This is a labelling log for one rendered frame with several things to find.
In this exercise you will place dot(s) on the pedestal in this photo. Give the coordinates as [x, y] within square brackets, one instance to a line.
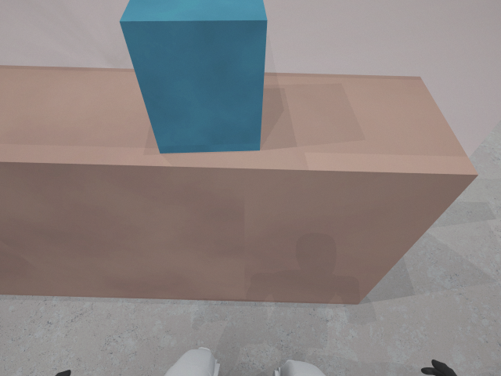
[352, 171]

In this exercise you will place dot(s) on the carton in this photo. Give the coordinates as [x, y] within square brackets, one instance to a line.
[200, 65]

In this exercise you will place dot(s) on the right robot thigh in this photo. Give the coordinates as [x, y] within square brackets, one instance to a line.
[298, 368]

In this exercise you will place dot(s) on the robot thigh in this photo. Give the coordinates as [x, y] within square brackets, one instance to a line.
[298, 368]
[195, 362]

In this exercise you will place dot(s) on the left robot thigh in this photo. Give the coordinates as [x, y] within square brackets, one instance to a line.
[195, 362]

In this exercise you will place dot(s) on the robot right hand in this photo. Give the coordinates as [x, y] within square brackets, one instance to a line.
[438, 369]

